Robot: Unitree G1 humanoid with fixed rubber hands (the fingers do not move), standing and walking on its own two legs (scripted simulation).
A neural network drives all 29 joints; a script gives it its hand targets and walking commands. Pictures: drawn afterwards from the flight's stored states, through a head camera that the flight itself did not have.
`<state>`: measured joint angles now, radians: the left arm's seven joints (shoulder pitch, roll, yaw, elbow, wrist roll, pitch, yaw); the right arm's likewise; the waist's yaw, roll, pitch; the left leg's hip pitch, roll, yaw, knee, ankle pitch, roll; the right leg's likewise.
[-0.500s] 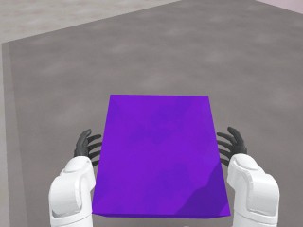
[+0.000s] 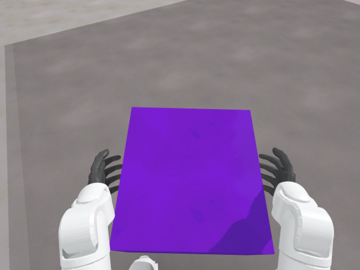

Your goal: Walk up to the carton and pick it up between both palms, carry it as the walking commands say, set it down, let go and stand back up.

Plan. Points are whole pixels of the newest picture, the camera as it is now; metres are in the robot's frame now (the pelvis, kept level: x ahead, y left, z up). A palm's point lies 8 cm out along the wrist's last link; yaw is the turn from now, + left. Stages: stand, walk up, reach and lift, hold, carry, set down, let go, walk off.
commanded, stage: carry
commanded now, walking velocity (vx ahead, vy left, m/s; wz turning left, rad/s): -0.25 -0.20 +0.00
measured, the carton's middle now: (189, 181) +0.30 -0.01 +0.02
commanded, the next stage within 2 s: none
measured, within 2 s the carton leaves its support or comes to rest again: neither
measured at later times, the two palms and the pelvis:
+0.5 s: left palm (133, 254) +0.13 +0.08 +0.13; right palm out of the picture +0.16 -0.27 +0.13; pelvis -0.10 -0.11 +0.02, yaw +2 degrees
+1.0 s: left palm (145, 191) +0.23 +0.07 +0.11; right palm (337, 173) +0.25 -0.27 +0.12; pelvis +0.00 -0.11 +0.02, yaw +2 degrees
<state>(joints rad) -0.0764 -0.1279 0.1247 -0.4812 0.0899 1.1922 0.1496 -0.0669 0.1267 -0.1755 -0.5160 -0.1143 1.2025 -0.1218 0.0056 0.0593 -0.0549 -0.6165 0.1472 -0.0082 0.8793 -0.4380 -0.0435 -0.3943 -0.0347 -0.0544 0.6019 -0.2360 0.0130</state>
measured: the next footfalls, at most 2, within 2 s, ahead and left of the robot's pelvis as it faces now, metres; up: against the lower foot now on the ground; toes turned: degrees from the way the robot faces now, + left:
left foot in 0.22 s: -0.06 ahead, +0.03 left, +0.00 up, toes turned +11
right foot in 0.48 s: -0.04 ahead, -0.22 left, +0.00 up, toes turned -6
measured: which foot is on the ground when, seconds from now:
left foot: up 0.00-0.20, down 0.22-0.48, up 0.50-0.90, down 0.92-1.00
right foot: down 0.00-0.24, up 0.26-0.46, down 0.48-0.94, up 0.96-1.00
